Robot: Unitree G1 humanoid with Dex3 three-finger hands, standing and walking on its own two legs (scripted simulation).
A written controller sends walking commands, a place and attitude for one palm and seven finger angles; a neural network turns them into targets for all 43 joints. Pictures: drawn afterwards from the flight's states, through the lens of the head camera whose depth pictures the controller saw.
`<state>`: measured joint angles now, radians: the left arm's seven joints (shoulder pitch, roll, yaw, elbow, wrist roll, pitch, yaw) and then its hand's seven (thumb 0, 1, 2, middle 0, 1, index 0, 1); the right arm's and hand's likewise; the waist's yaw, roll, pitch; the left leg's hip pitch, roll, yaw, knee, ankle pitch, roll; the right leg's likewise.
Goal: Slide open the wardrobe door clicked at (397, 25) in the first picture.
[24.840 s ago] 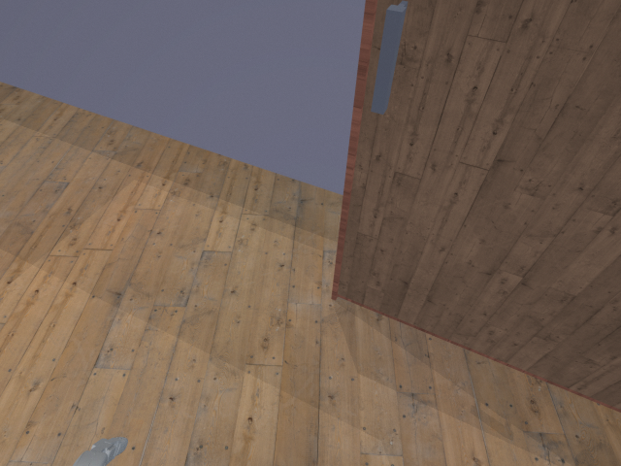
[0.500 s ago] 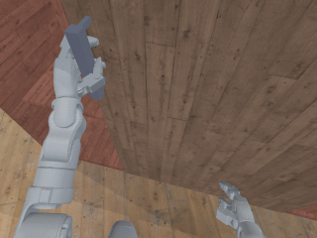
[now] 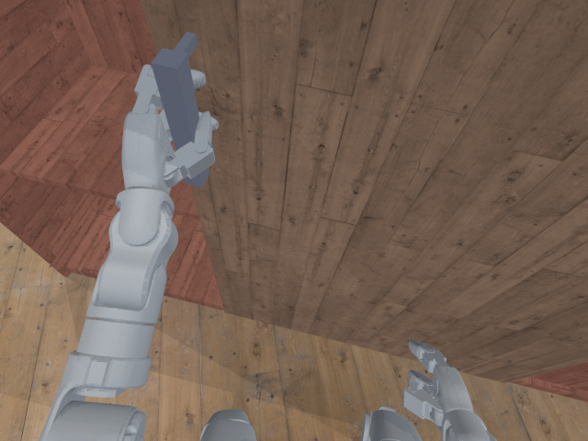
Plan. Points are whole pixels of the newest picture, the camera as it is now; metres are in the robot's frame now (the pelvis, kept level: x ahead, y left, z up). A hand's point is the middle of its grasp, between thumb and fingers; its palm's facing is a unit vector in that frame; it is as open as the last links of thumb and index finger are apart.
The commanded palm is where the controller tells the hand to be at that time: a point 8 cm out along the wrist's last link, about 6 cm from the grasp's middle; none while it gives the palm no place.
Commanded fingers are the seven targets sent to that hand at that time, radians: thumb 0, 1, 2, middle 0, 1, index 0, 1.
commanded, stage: step sideways, sliding the door along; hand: left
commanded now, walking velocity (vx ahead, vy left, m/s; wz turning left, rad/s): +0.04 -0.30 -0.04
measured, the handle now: (193, 116) +0.42 +0.23 +0.16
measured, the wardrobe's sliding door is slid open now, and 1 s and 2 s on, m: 0.58 0.58 0.58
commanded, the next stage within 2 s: stop walking and hold the door there in 0.46 s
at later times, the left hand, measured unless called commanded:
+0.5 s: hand (213, 145) +0.38 +0.19 +0.16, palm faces +0.48 -0.87 +0.01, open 7.2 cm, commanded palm +0.34 +0.16 +0.14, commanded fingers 0.00 0.90 0.90 -0.45 -1.40 -0.45 -1.40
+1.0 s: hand (207, 144) +0.38 +0.20 +0.16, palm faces +0.59 -0.78 -0.21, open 7.1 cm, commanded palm +0.34 +0.23 +0.12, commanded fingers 0.00 0.90 0.90 -0.45 -1.40 -0.45 -1.40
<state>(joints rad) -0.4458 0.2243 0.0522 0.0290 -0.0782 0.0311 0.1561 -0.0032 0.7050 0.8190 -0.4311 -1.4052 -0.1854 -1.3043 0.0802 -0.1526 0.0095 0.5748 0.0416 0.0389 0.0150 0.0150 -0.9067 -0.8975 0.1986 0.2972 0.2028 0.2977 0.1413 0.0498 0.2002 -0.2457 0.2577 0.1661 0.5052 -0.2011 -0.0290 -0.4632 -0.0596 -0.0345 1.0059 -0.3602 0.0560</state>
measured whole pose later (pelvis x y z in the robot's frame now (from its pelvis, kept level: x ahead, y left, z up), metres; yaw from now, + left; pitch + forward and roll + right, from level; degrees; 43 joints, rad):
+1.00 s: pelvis +0.02 -0.14 -0.02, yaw -5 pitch -3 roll -2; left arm -0.34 0.53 0.49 0.50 -0.08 -0.05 0.14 -0.11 0.60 0.80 -0.42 -1.33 -0.18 -1.31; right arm 0.11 -0.32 -0.02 0.67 0.06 -0.07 -0.06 0.01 -0.91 -0.90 0.20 0.30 0.21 0.30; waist 0.01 0.08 0.04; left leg -0.40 0.10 0.05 0.94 -0.52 -0.04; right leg -0.30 -0.02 -0.10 0.55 -0.20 0.00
